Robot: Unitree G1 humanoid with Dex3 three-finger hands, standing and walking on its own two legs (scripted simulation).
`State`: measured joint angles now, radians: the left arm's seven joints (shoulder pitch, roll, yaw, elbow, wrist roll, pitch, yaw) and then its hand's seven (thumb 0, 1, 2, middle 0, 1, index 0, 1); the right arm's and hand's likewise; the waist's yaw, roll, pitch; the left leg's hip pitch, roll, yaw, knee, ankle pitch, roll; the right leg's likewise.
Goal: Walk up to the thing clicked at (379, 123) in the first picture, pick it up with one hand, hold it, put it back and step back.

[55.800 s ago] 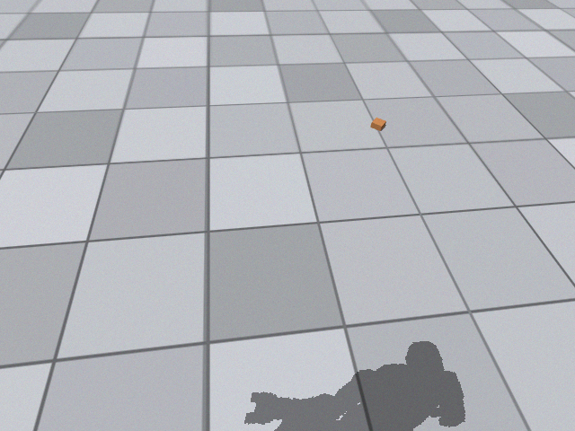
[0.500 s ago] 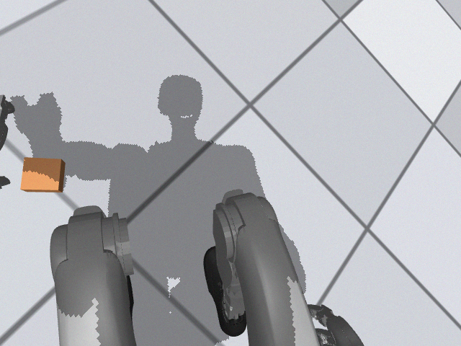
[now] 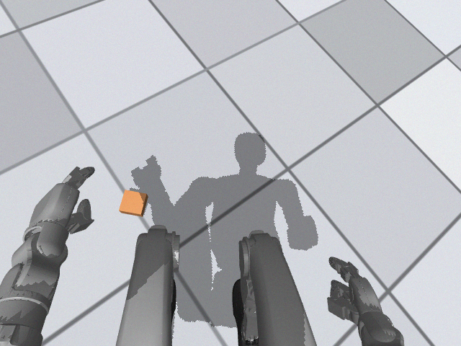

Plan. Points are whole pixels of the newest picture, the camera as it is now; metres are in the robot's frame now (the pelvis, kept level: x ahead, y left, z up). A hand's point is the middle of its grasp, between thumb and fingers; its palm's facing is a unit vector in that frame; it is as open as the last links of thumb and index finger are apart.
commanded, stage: home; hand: left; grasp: from above
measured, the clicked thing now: (133, 203) +0.43 +0.24 -0.46
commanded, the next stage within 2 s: none
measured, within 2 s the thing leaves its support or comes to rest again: neither
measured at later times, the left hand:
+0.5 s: hand (37, 245) +0.25 +0.21 +0.11, palm faces +0.12 -0.96 -0.23, open 7.4 cm
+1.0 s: hand out of the picture +0.23 +0.20 +0.19, palm faces +0.14 -0.97 -0.20, open 7.4 cm
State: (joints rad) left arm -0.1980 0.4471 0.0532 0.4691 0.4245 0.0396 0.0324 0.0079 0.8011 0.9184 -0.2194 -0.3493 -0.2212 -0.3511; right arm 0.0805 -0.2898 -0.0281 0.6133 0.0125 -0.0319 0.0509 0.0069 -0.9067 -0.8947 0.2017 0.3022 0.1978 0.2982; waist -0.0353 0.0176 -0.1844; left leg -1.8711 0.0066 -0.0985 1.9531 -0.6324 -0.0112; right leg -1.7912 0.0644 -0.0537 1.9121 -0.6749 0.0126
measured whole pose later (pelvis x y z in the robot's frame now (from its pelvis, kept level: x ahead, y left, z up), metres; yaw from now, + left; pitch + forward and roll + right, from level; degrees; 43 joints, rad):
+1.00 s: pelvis +0.08 +0.00 +0.24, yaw +6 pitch +10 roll -3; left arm 0.50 0.22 0.03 -0.12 -0.05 0.45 0.02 0.02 0.91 0.90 -0.20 -0.30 -0.20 -0.30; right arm 0.28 -0.23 0.04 0.50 0.01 -0.23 -0.18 0.01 -0.90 -0.89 0.20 0.30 0.20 0.30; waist -0.04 0.05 -0.16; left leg -0.71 0.00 -0.08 1.00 -0.47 0.00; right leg -0.62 0.03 -0.03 0.94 -0.50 0.00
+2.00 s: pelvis +0.08 +0.00 +0.24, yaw +6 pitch +10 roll -2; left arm 0.50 0.22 0.03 -0.13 -0.06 0.44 0.02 0.02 0.91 0.90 -0.20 -0.30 -0.20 -0.30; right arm 0.29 -0.22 0.04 0.52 0.01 -0.23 -0.18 0.01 -0.90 -0.90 0.20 0.30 0.20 0.30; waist -0.04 0.05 -0.16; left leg -0.71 0.00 -0.07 1.01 -0.47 -0.01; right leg -0.64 0.03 -0.02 0.96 -0.50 0.00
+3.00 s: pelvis +0.08 +0.00 +0.26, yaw +6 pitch +3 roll +0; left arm 0.22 0.27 0.01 0.46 0.04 0.12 0.03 0.01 0.90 0.90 -0.20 -0.30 -0.21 -0.30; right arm 0.18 -0.28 -0.01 0.78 -0.06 -0.07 -0.03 0.01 -0.90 -0.89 0.21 0.30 0.20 0.30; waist 0.02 -0.01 0.00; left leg -0.49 -0.04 -0.04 0.83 -0.40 0.01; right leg -0.44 -0.01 0.01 0.84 -0.46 0.01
